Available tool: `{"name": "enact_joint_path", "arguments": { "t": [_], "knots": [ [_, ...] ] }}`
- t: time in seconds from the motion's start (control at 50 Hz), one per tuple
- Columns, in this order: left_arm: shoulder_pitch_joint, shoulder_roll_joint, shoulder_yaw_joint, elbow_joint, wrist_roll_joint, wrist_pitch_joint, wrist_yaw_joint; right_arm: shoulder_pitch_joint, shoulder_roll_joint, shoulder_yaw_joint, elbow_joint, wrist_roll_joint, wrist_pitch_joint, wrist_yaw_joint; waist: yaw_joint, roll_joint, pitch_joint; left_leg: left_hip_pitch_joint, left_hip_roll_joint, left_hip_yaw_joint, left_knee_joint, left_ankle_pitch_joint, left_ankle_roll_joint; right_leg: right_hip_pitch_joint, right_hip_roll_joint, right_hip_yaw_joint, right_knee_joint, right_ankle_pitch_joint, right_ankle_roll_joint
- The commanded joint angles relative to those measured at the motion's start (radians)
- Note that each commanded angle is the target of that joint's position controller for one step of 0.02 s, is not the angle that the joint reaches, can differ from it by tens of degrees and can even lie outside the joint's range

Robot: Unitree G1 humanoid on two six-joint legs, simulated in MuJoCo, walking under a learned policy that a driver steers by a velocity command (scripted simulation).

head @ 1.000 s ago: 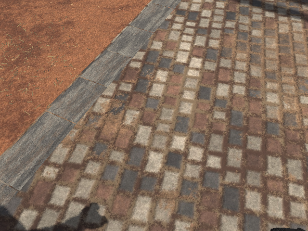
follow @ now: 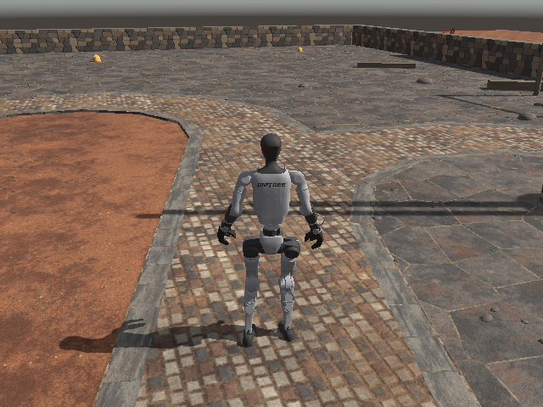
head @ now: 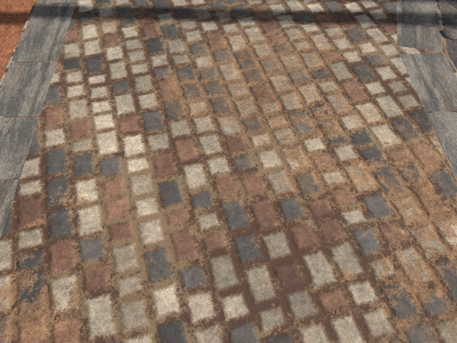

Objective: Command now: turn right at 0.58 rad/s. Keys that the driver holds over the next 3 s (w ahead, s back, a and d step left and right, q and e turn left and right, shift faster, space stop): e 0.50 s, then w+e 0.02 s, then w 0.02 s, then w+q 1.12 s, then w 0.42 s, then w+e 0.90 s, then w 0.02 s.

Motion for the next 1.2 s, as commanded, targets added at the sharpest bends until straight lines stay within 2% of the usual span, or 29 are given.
{"name": "enact_joint_path", "arguments": {
  "t": [0.02,0.04,0.06,0.08,0.1,0.14,0.16,0.22,0.3,0.4,0.44,0.46,0.48,0.5,0.52,0.56,0.6,0.68,0.82,0.96,1.0,1.04,1.06,1.08,1.1,1.12,1.14,1.16,1.2],
  "knots": [
    [-0.020,0.133,0.035,-0.078,-0.013,0.000,0.009,0.105,-0.124,-0.043,-0.038,-0.003,-0.026,0.009,-0.051,-0.131,-0.147,0.197,0.040,0.008,-0.249,0.121,0.051,0.068,-0.177,0.263,-0.075,-0.095,-0.105],
    [0.019,0.073,0.020,-0.081,-0.006,0.002,0.007,0.127,-0.200,-0.060,-0.046,-0.025,-0.021,0.003,-0.026,0.063,-0.156,0.302,0.266,-0.192,-0.320,0.132,0.130,-0.065,-0.076,0.137,0.143,-0.319,-0.043],
    [-0.006,0.099,0.031,-0.123,-0.010,-0.012,0.003,0.089,-0.252,-0.070,-0.050,-0.060,-0.014,0.006,-0.003,0.336,-0.081,0.211,0.421,-0.439,-0.389,0.253,0.286,-0.235,0.047,-0.037,0.361,-0.488,0.005],
    [0.021,0.174,0.054,-0.099,0.003,-0.021,0.000,0.024,-0.195,-0.056,-0.091,-0.063,-0.020,0.002,0.003,0.247,-0.072,0.177,0.433,-0.408,-0.380,0.291,0.322,-0.222,-0.021,0.006,0.554,-0.450,0.033],
    [0.051,0.191,0.066,-0.067,-0.005,-0.015,-0.003,-0.034,-0.144,-0.043,-0.106,-0.047,-0.021,-0.006,0.025,0.177,-0.065,0.172,0.370,-0.286,-0.352,0.306,0.276,-0.218,-0.028,-0.007,0.629,-0.380,0.046],
    [0.088,0.144,0.058,-0.032,-0.002,0.007,0.003,-0.063,-0.110,-0.032,-0.119,-0.016,-0.018,-0.014,0.021,0.140,-0.050,0.207,0.288,-0.144,-0.326,0.325,0.226,-0.246,-0.040,-0.033,0.736,-0.282,0.085],
    [0.079,0.121,0.051,-0.036,-0.006,0.012,0.001,-0.049,-0.106,-0.027,-0.119,-0.014,-0.013,-0.020,0.011,0.139,-0.043,0.206,0.270,-0.093,-0.325,0.364,0.231,-0.243,-0.046,-0.055,0.759,-0.261,0.099],
    [-0.016,0.086,0.034,-0.084,-0.020,0.011,-0.005,0.025,-0.121,-0.033,-0.109,-0.024,0.003,-0.032,-0.049,0.174,-0.045,0.315,0.268,-0.028,-0.328,0.393,0.253,-0.282,-0.082,-0.111,0.625,-0.219,0.130],
    [-0.055,0.059,0.015,-0.118,-0.011,0.009,-0.023,0.044,-0.178,-0.055,-0.107,-0.018,0.015,-0.027,-0.077,0.198,-0.082,0.353,0.317,0.013,-0.315,0.439,0.271,-0.170,-0.133,-0.161,0.417,-0.264,0.129],
    [-0.024,0.081,0.026,-0.122,-0.016,0.020,-0.043,0.020,-0.207,-0.069,-0.104,0.009,0.012,-0.004,-0.057,0.213,-0.089,0.312,0.349,0.061,-0.267,0.483,0.251,0.008,-0.121,-0.232,0.175,-0.232,0.069],
    [0.045,0.079,0.035,-0.098,-0.015,0.022,-0.048,0.003,-0.194,-0.067,-0.097,0.030,0.010,-0.001,-0.009,0.184,-0.099,0.266,0.326,0.115,-0.172,0.440,0.190,0.152,-0.091,-0.259,-0.044,-0.073,0.013],
    [0.087,0.116,0.050,-0.085,-0.013,0.020,-0.039,0.061,-0.155,-0.057,-0.073,0.024,0.005,0.003,-0.002,0.096,-0.119,0.170,0.283,0.178,-0.061,0.331,0.118,0.300,-0.099,-0.202,-0.129,0.074,-0.024],
    [0.127,0.229,0.077,-0.099,-0.011,0.014,-0.022,0.056,-0.088,-0.035,-0.100,-0.026,0.004,0.008,-0.010,-0.181,-0.139,-0.105,0.172,0.266,0.240,-0.081,0.018,0.495,-0.335,0.125,-0.140,0.444,-0.113],
    [0.099,0.276,0.075,-0.122,0.022,-0.008,-0.026,-0.015,-0.089,-0.031,-0.152,-0.037,0.000,0.001,0.006,-0.298,-0.152,-0.298,0.046,0.159,0.467,-0.379,-0.031,0.452,-0.519,0.350,-0.122,0.610,-0.332],
    [0.133,0.217,0.064,-0.106,0.024,-0.030,-0.034,-0.061,-0.141,-0.046,-0.154,-0.019,-0.002,-0.002,0.061,-0.178,-0.190,-0.314,0.064,0.059,0.561,-0.341,-0.023,0.446,-0.471,0.308,-0.162,0.378,-0.348],
    [0.095,0.138,0.038,-0.072,-0.008,-0.049,-0.027,-0.038,-0.152,-0.055,-0.124,0.001,-0.008,0.007,0.019,-0.105,-0.128,-0.353,0.112,0.048,0.497,-0.150,0.013,0.417,-0.357,0.196,-0.216,-0.168,-0.225],
    [0.070,0.090,0.009,-0.063,-0.006,-0.056,-0.019,-0.017,-0.143,-0.050,-0.102,-0.002,-0.014,0.020,0.008,-0.159,-0.078,-0.322,0.110,0.074,0.442,-0.003,0.009,0.362,-0.321,0.166,-0.291,-0.315,-0.196],
    [0.090,0.115,0.011,-0.036,0.019,-0.090,-0.011,-0.031,-0.117,-0.037,-0.085,0.011,-0.039,0.035,0.019,-0.121,-0.026,-0.305,0.111,0.078,0.278,0.138,0.017,0.362,-0.324,0.089,-0.352,-0.233,-0.183],
    [0.131,0.145,0.025,0.032,0.010,-0.119,-0.023,-0.047,-0.094,-0.018,-0.097,0.021,-0.042,0.048,0.041,-0.084,0.041,-0.322,0.115,0.047,0.108,0.188,0.032,0.380,-0.391,0.001,-0.404,-0.191,-0.191],
    [0.142,0.156,0.039,0.087,-0.012,-0.117,-0.031,-0.088,-0.079,-0.001,-0.150,0.020,-0.045,0.070,0.053,-0.065,0.068,-0.261,0.112,0.101,0.012,0.133,0.088,0.417,-0.407,-0.142,-0.352,-0.068,-0.155],
    [0.121,0.175,0.045,0.091,-0.018,-0.107,-0.029,-0.042,-0.093,-0.007,-0.155,0.020,-0.046,0.074,0.014,-0.064,0.041,-0.142,0.070,0.158,-0.024,0.110,0.125,0.398,-0.394,-0.189,-0.259,0.097,-0.128],
    [0.124,0.141,0.030,0.088,-0.007,-0.101,-0.020,0.198,-0.173,-0.056,-0.093,0.024,-0.043,0.063,-0.101,-0.007,-0.112,0.243,-0.027,0.201,-0.071,0.133,0.175,0.276,-0.303,-0.318,0.111,0.432,-0.056],
    [0.124,0.086,0.006,0.047,0.017,-0.109,-0.015,0.359,-0.283,-0.090,-0.075,0.026,-0.037,0.044,-0.158,0.164,-0.210,0.525,0.169,-0.149,-0.141,0.036,0.276,-0.006,-0.218,-0.365,0.496,0.199,0.025],
    [0.159,0.006,-0.023,0.007,0.030,-0.139,-0.021,0.361,-0.341,-0.083,-0.094,0.022,-0.050,0.050,-0.094,0.340,-0.309,0.709,0.347,-0.690,-0.333,-0.164,0.420,-0.313,-0.041,-0.184,0.754,-0.454,0.066],
    [0.077,0.106,-0.004,0.013,-0.011,-0.164,-0.035,0.338,-0.246,-0.059,-0.107,0.020,-0.060,0.053,-0.143,0.208,-0.266,0.696,0.356,-0.667,-0.395,-0.217,0.392,-0.423,-0.102,-0.068,0.833,-0.401,0.045],
    [0.030,0.134,0.001,-0.003,-0.031,-0.180,-0.043,0.294,-0.209,-0.046,-0.114,0.013,-0.065,0.052,-0.126,0.160,-0.165,0.603,0.334,-0.543,-0.385,-0.150,0.363,-0.461,-0.146,-0.086,0.808,-0.309,0.015],
    [0.020,0.124,-0.002,0.003,-0.011,-0.186,-0.037,0.237,-0.191,-0.040,-0.128,0.011,-0.064,0.051,-0.093,0.061,-0.116,0.489,0.295,-0.444,-0.375,-0.053,0.337,-0.416,-0.187,-0.094,0.739,-0.229,0.006],
    [0.020,0.121,0.001,0.006,0.012,-0.185,-0.032,0.185,-0.166,-0.030,-0.143,0.005,-0.061,0.048,-0.061,0.046,-0.074,0.385,0.257,-0.367,-0.389,0.049,0.323,-0.357,-0.211,-0.092,0.656,-0.167,0.010],
    [0.047,0.109,0.004,0.013,0.020,-0.167,-0.034,0.138,-0.154,-0.024,-0.164,-0.007,-0.062,0.039,-0.021,0.088,-0.058,0.279,0.215,-0.298,-0.429,0.192,0.328,-0.273,-0.216,-0.098,0.599,-0.105,0.030]
  ]
}}
Next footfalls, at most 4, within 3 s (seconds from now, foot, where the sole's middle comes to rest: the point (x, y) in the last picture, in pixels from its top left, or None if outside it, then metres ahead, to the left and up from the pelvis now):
0.02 left None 0.06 0.13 -0.77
0.46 right None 0.00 -0.13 -0.77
1.04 left None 0.30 0.07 -0.77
1.54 right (284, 285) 0.62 -0.13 -0.77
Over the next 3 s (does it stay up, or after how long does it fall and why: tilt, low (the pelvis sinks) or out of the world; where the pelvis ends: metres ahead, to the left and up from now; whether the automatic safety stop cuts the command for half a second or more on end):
stays up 1.23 0.12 0.00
